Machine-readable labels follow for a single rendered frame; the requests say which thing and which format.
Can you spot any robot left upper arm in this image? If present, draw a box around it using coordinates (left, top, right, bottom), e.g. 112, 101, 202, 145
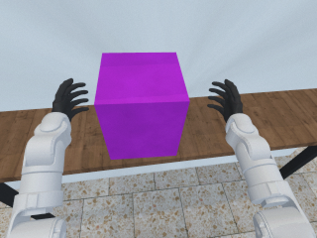
9, 217, 67, 238

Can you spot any carton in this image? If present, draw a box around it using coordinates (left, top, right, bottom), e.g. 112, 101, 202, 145
94, 52, 190, 160

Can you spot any robot left forearm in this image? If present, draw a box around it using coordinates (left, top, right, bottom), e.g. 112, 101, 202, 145
5, 112, 72, 238

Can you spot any right robot hand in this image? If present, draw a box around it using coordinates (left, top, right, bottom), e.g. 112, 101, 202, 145
207, 79, 244, 123

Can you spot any robot right forearm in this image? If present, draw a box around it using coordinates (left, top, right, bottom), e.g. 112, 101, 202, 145
225, 113, 317, 238

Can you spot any robot right upper arm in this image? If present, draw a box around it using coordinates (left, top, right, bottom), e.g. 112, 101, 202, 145
253, 206, 314, 238

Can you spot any left robot hand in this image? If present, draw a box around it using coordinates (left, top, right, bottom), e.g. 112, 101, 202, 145
52, 78, 89, 122

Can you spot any table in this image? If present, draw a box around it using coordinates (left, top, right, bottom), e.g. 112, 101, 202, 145
0, 88, 317, 220

